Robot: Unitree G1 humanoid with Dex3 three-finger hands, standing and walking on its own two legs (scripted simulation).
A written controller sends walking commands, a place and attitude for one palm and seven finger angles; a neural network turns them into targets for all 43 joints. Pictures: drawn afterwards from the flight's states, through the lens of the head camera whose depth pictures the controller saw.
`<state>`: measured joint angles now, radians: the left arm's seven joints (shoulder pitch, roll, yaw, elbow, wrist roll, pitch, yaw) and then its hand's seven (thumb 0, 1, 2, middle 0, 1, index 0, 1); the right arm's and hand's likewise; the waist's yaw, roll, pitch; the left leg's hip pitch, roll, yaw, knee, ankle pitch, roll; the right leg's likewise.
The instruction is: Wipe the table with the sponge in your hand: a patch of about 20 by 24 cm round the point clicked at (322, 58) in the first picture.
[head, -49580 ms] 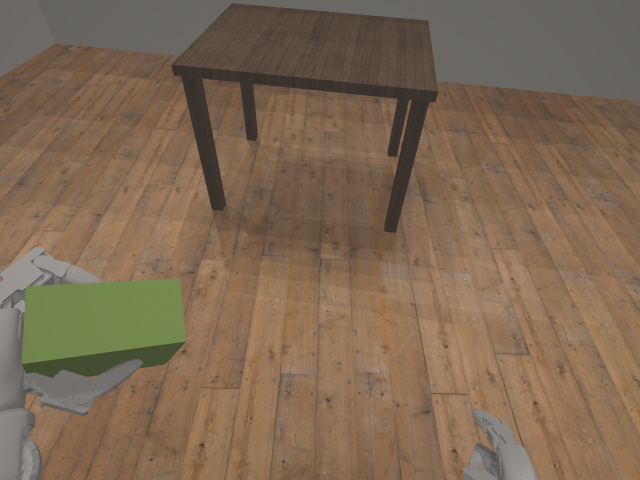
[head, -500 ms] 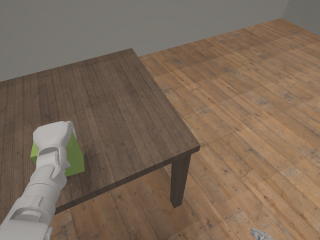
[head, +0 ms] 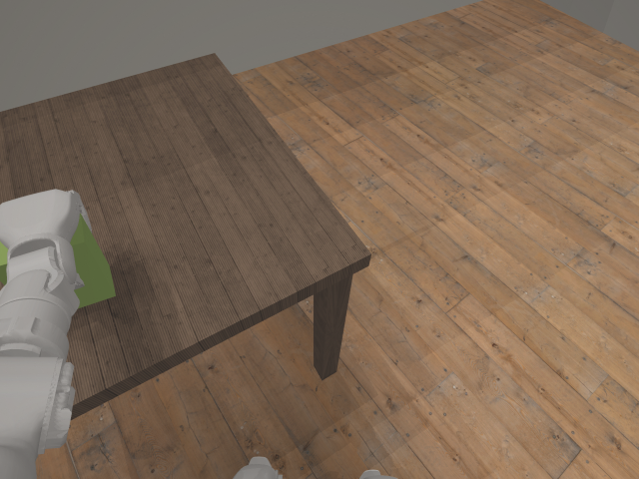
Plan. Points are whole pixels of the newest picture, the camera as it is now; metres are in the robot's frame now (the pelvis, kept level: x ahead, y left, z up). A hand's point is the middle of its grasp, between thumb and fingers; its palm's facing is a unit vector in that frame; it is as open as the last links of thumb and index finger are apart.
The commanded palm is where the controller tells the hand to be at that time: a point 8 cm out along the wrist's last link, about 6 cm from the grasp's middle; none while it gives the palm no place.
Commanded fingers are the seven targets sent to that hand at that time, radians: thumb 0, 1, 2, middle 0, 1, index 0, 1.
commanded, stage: wipe forward along the middle lane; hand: left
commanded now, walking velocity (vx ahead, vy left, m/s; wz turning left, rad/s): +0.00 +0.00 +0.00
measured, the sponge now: (64, 277) +0.39 +0.36 -0.02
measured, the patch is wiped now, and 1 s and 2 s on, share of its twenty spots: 0.90 0.95 0.95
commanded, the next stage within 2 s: slide back across to the first lane in 0.60 s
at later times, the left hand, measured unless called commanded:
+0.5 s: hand (48, 220) +0.46 +0.38 +0.03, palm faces -0.17 +0.00 -0.99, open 9.9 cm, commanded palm +0.46 +0.37 +0.06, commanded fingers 0.00 0.10 1.30 -1.20 -1.60 -1.20 -1.60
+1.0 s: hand (35, 206) +0.48 +0.41 +0.03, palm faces -0.12 -0.04 -0.99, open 9.9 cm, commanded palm +0.47 +0.40 +0.09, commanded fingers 0.00 0.10 1.30 -1.20 -1.60 -1.20 -1.60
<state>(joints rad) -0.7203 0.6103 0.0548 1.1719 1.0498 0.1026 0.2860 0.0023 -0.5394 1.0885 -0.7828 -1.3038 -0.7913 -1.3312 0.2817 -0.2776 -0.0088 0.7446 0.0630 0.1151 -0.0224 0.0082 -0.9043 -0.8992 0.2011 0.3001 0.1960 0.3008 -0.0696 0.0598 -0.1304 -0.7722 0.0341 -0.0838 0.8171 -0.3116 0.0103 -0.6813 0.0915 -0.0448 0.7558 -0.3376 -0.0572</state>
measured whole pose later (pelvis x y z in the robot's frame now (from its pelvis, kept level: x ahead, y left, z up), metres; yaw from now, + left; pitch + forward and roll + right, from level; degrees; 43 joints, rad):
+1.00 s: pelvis +0.02 +0.05 +0.00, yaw -2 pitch +19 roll -5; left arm -0.87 0.73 0.14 1.23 1.11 0.10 0.23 0.00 -0.54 1.10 -0.77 -1.32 -0.78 -1.35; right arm 0.34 -0.26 0.02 0.72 0.05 0.15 0.00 0.01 -0.90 -0.90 0.20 0.30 0.20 0.30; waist -0.13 0.04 -0.14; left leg -0.84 0.02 -0.05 0.86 -0.35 0.04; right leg -0.73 0.07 -0.01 0.73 -0.35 0.00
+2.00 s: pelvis +0.04 +0.06 +0.01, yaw +0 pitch +14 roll -4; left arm -0.52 0.65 0.10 0.95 1.03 0.07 0.26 -0.01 -0.46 1.07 -0.69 -1.39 -0.69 -1.42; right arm 0.25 -0.27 -0.02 0.69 0.07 0.21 0.01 0.01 -0.90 -0.90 0.20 0.30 0.20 0.30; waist -0.03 0.04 -0.13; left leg -0.67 -0.02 -0.06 0.79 -0.36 0.06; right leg -0.54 0.04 -0.02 0.65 -0.36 0.00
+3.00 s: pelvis +0.05 +0.06 +0.02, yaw +1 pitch +8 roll -3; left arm -0.04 0.47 0.00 0.37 0.96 0.26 0.26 -0.01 -0.44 1.06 -0.67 -1.39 -0.68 -1.43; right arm 0.15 -0.25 -0.01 0.63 0.07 0.16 0.02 0.01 -0.90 -0.90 0.20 0.30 0.20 0.30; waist 0.05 0.07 -0.13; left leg -0.49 -0.03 -0.06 0.71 -0.36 0.06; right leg -0.36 0.02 -0.01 0.59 -0.36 0.01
